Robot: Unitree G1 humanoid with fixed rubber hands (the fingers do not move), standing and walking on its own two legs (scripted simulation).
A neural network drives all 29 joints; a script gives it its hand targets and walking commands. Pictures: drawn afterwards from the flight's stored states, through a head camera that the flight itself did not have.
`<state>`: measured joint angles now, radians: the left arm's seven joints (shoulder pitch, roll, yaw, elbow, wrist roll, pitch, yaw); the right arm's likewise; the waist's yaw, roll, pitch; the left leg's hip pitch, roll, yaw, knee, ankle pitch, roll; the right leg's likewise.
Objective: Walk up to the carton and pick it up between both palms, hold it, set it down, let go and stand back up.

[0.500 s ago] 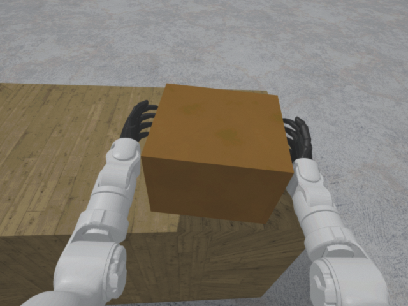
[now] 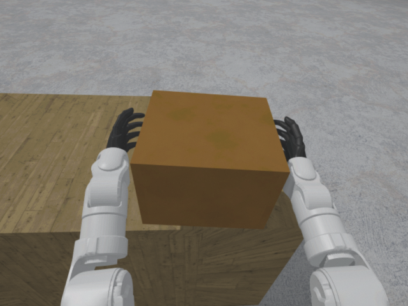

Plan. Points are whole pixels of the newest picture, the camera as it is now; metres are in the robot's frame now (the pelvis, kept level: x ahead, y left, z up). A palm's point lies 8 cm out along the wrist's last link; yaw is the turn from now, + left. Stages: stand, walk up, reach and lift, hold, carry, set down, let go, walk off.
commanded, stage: reach and lift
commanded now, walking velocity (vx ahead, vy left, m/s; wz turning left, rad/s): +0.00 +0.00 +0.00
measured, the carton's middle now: (207, 158) +0.39 +0.00 +0.10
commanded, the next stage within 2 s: hold in 0.94 s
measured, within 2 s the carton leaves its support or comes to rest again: neither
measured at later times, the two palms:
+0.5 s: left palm (118, 133) +0.37 +0.18 +0.18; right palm (296, 145) +0.36 -0.17 +0.16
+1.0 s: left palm (110, 132) +0.35 +0.18 +0.20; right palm (297, 140) +0.36 -0.16 +0.18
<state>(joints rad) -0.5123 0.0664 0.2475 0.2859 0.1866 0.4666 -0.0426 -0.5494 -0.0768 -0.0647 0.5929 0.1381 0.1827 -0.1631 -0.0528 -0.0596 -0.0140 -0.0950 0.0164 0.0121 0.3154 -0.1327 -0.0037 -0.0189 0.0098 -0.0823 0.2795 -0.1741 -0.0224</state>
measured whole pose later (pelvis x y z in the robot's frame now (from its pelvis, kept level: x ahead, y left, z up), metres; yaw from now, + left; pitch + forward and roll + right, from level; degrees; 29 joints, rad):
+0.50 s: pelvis +0.00 +0.00 +0.00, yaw +0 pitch -6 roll +0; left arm -0.59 0.06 0.28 0.27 0.24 0.53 -0.05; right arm -0.64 -0.08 -0.11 0.63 0.10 0.21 -0.14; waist -0.06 -0.05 -0.01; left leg -0.06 0.01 0.02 0.31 -0.13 0.00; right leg 0.01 0.01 -0.07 0.27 -0.18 -0.02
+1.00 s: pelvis +0.01 +0.01 +0.00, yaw -1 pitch -8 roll -1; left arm -0.52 0.05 0.27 0.08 0.24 0.66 -0.05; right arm -0.60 -0.10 -0.04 0.51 0.19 0.30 -0.15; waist -0.07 -0.05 -0.01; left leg -0.03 0.01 0.02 0.32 -0.16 0.01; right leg 0.05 0.01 -0.06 0.26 -0.18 -0.01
